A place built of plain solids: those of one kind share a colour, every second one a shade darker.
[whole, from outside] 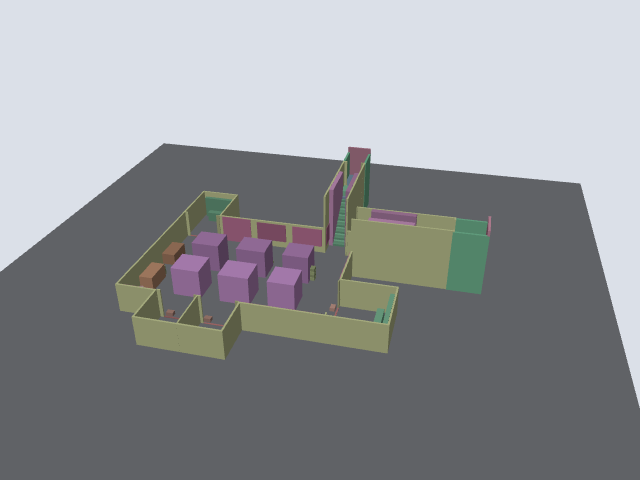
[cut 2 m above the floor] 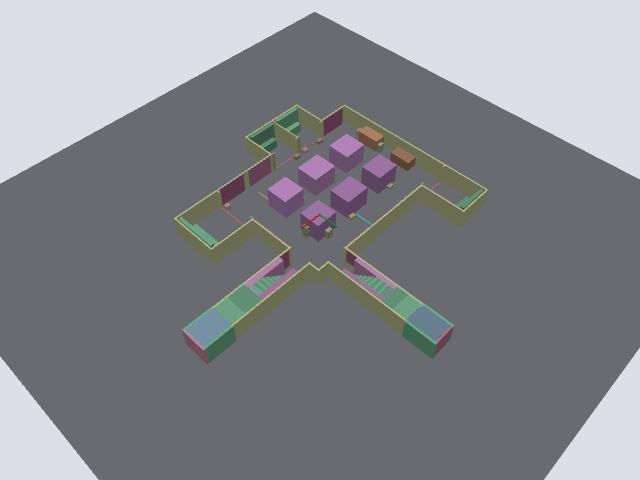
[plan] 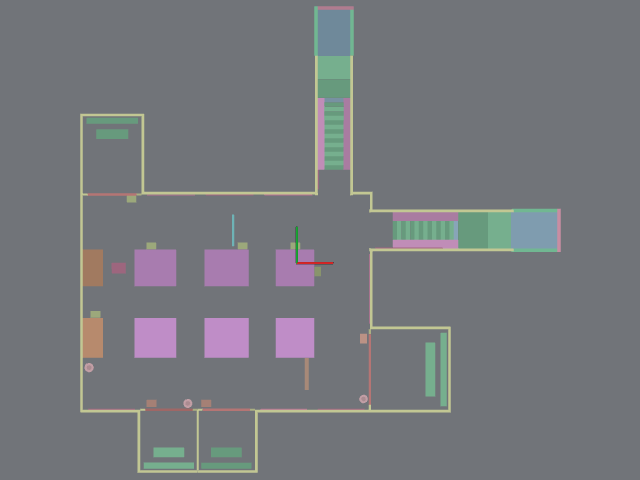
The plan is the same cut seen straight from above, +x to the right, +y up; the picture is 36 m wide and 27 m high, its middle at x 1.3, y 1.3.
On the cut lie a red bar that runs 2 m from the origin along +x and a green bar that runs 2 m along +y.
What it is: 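Cellar; 4 x 3 bays of 4.0 m, ceiling 2.5 m; aisles mid-bay 1.5 to 2.2 m broad; the basement stores of a Victorian covered market; boarded cages floor to ceiling, store rooms behind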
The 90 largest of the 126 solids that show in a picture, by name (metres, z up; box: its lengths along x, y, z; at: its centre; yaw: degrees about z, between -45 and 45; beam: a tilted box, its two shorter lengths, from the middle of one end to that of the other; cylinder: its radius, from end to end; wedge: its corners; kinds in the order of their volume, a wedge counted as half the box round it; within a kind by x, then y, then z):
{
 "cage_1": {"box": [2.36, 2.23, 2.53], "at": [-7.96, -4.21, 1.22]},
 "cage_2": {"box": [2.36, 2.07, 2.53], "at": [-7.96, -0.26, 1.22]},
 "cage_3": {"box": [2.49, 2.23, 2.53], "at": [-3.95, -4.21, 1.22]},
 "cage_4": {"box": [2.49, 2.07, 2.53], "at": [-3.95, -0.26, 1.22]},
 "cage_5": {"box": [2.17, 2.23, 2.53], "at": [-0.11, -4.21, 1.22]},
 "cage_6": {"box": [2.17, 2.07, 2.53], "at": [-0.11, -0.26, 1.22]},
 "wall_1": {"box": [0.15, 12.3, 2.53], "at": [-12.12, -2.25, 1.22]},
 "wall_2": {"box": [0.15, 4.55, 2.53], "at": [-12.12, 6.13, 1.22]},
 "wall_3": {"box": [3.38, 0.15, 2.53], "at": [-10.5, -8.32, 1.22]},
 "wall_4": {"box": [3.6, 0.15, 2.53], "at": [-10.39, 8.33, 1.22]},
 "wall_5": {"box": [0.15, 3.52, 2.53], "at": [-8.89, -10.04, 1.22]},
 "wall_6": {"box": [0.15, 4.52, 2.53], "at": [-8.66, 6.15, 1.22]},
 "wall_7": {"box": [3.38, 0.15, 2.53], "at": [-7.27, -11.72, 1.22]},
 "wall_8": {"box": [0.12, 3.4, 2.53], "at": [-5.58, -9.95, 1.22]},
 "wall_9": {"box": [3.38, 0.15, 2.53], "at": [-3.89, -11.72, 1.22]},
 "wall_10": {"box": [9.91, 0.15, 2.53], "at": [-3.78, 3.93, 1.22]},
 "wall_11": {"box": [0.15, 3.52, 2.53], "at": [-2.28, -10.04, 1.22]},
 "wall_12": {"box": [6.5, 0.15, 2.53], "at": [0.9, -8.32, 1.22]},
 "wall_13": {"box": [0.15, 6.57, 5.65], "at": [1.09, 7.1, 2.77]},
 "wall_14": {"box": [0.15, 1.49, 5.65], "at": [1.09, 11.05, 2.77]},
 "wall_15": {"box": [0.4, 0.15, 5.65], "at": [1.22, 11.72, 2.77]},
 "wall_16": {"box": [0.15, 6.57, 5.65], "at": [3.08, 7.1, 2.77]},
 "wall_17": {"box": [0.15, 1.49, 5.65], "at": [3.08, 11.05, 2.77]},
 "wall_18": {"box": [1.25, 0.15, 2.53], "at": [3.63, 3.93, 1.22]},
 "wall_19": {"box": [0.15, 4.53, 2.53], "at": [4.18, -1.45, 1.22]},
 "wall_20": {"box": [0.15, 1.15, 2.53], "at": [4.18, 3.44, 1.22]},
 "wall_21": {"box": [4.55, 0.15, 2.53], "at": [6.38, -8.32, 1.22]},
 "wall_22": {"box": [4.52, 0.15, 2.53], "at": [6.4, -3.64, 1.22]},
 "wall_23": {"box": [6.72, 0.15, 5.47], "at": [7.42, 0.74, 2.68]},
 "wall_24": {"box": [6.72, 0.15, 5.47], "at": [7.42, 2.94, 2.68]},
 "wall_25": {"box": [0.15, 4.83, 2.53], "at": [8.58, -5.98, 1.22]},
 "wall_26": {"box": [1.49, 0.15, 5.47], "at": [11.45, 0.74, 2.68]},
 "wall_27": {"box": [1.49, 0.15, 5.47], "at": [11.45, 2.94, 2.68]},
 "piece_1": {"box": [1.8, 0.55, 0.95], "at": [-10.39, 7.26, 0.42]},
 "piece_2": {"box": [2.9, 0.35, 2.05], "at": [-10.39, 8.01, 0.97]},
 "piece_3": {"box": [2.83, 0.35, 2.05], "at": [-7.2, -11.4, 0.97]},
 "piece_4": {"box": [1.73, 0.55, 0.95], "at": [-7.2, -10.65, 0.42]},
 "piece_5": {"box": [2.83, 0.35, 2.05], "at": [-3.97, -11.4, 0.97]},
 "piece_6": {"box": [1.73, 0.55, 0.95], "at": [-3.97, -10.65, 0.42]},
 "piece_7": {"box": [1.1, 0.25, 0.83], "at": [2.09, 6.14, 0.36]},
 "piece_8": {"box": [1.1, 0.25, 1.02], "at": [2.09, 6.39, 0.46]},
 "piece_9": {"box": [1.1, 0.25, 1.22], "at": [2.09, 6.64, 0.56]},
 "piece_10": {"box": [1.1, 0.25, 1.41], "at": [2.09, 6.9, 0.66]},
 "piece_11": {"box": [1.1, 0.25, 1.61], "at": [2.09, 7.15, 0.75]},
 "piece_12": {"box": [1.1, 0.25, 1.8], "at": [2.09, 7.4, 0.85]},
 "piece_13": {"box": [1.1, 0.25, 2.0], "at": [2.09, 7.65, 0.95]},
 "piece_14": {"box": [1.1, 0.25, 2.19], "at": [2.09, 7.91, 1.05]},
 "piece_15": {"box": [1.1, 0.25, 2.39], "at": [2.09, 8.16, 1.14]},
 "piece_16": {"box": [1.1, 0.25, 2.58], "at": [2.09, 8.41, 1.24]},
 "piece_17": {"box": [1.1, 0.25, 2.78], "at": [2.09, 8.66, 1.34]},
 "piece_18": {"box": [1.1, 0.25, 2.97], "at": [2.09, 8.92, 1.44]},
 "piece_19": {"box": [1.83, 1.06, 3.17], "at": [2.09, 9.82, 1.53]},
 "piece_20": {"box": [1.83, 1.3, 3.17], "at": [2.09, 11.0, 1.53]},
 "piece_21": {"box": [0.25, 1.06, 1.03], "at": [6.49, 1.84, 0.46]},
 "piece_22": {"box": [0.25, 1.06, 1.23], "at": [6.74, 1.84, 0.56]},
 "piece_23": {"box": [0.25, 1.06, 1.42], "at": [6.98, 1.84, 0.66]},
 "piece_24": {"box": [0.25, 1.06, 1.62], "at": [7.23, 1.84, 0.76]},
 "piece_25": {"box": [0.25, 1.06, 1.81], "at": [7.47, 1.84, 0.86]},
 "piece_26": {"box": [0.55, 3.03, 0.95], "at": [7.51, -5.98, 0.42]},
 "piece_27": {"box": [0.25, 1.06, 2.01], "at": [7.72, 1.84, 0.95]},
 "piece_28": {"box": [0.25, 1.06, 2.2], "at": [7.97, 1.84, 1.05]},
 "piece_29": {"box": [0.25, 1.06, 2.4], "at": [8.21, 1.84, 1.15]},
 "piece_30": {"box": [0.35, 4.13, 2.05], "at": [8.26, -5.98, 0.97]},
 "piece_31": {"box": [0.25, 1.06, 2.6], "at": [8.46, 1.84, 1.25]},
 "piece_32": {"box": [0.25, 1.06, 2.79], "at": [8.7, 1.84, 1.35]},
 "piece_33": {"box": [1.67, 2.05, 2.99], "at": [9.91, 1.84, 1.44]},
 "piece_34": {"box": [1.3, 2.05, 2.99], "at": [11.39, 1.84, 1.44]},
 "cheek_1": {"box": [0.38, 4.04, 5.64], "at": [1.36, 7.28, 2.77]},
 "cheek_2": {"box": [0.38, 4.04, 5.64], "at": [2.82, 7.28, 2.77]},
 "cheek_3": {"box": [3.69, 0.5, 5.46], "at": [7.23, 1.07, 2.68]},
 "cheek_4": {"box": [3.69, 0.5, 5.46], "at": [7.23, 2.61, 2.68]},
 "street_1": {"box": [1.83, 2.6, 3.17], "at": [2.09, 12.95, 1.53]},
 "street_2": {"box": [2.6, 2.05, 2.99], "at": [13.34, 1.84, 1.44]},
 "wing_1": {"box": [0.2, 2.78, 5.57], "at": [1.07, 13.06, 2.73]},
 "wing_2": {"box": [0.2, 2.78, 5.57], "at": [3.1, 13.06, 2.73]},
 "wing_3": {"box": [2.78, 0.2, 5.39], "at": [13.45, 0.72, 2.64]},
 "wing_4": {"box": [2.78, 0.2, 5.39], "at": [13.45, 2.96, 2.64]},
 "bins_1": {"box": [1.13, 2.23, 1.28], "at": [-11.47, -4.21, 0.59]},
 "bins_2": {"box": [1.13, 2.07, 1.06], "at": [-11.47, -0.26, 0.48]},
 "opp_1": {"box": [2.23, 0.2, 6.07], "at": [2.09, 14.35, 2.98]},
 "opp_2": {"box": [0.2, 2.45, 5.89], "at": [14.74, 1.84, 2.89]},
 "front_1": {"box": [2.63, 0.05, 2.5], "at": [-10.43, -8.22, 1.2]},
 "front_2": {"box": [2.7, 0.05, 2.5], "at": [-7.09, 3.83, 1.2]},
 "front_3": {"box": [2.63, 0.05, 2.5], "at": [-0.74, -8.22, 1.2]},
 "front_4": {"box": [0.05, 3.8, 1.7], "at": [1.2, 6.06, 1.45]},
 "front_5": {"box": [2.63, 0.05, 2.5], "at": [2.49, -8.22, 1.2]},
 "front_6": {"box": [0.05, 3.93, 2.5], "at": [4.08, -1.45, 1.2]},
 "front_7": {"box": [3.8, 0.05, 2.5], "at": [6.31, 0.85, 1.2]},
 "top_1": {"box": [1.1, 0.25, 3.17], "at": [2.09, 9.17, 1.53]},
 "top_2": {"box": [0.25, 1.06, 2.99], "at": [8.95, 1.84, 1.44]}
}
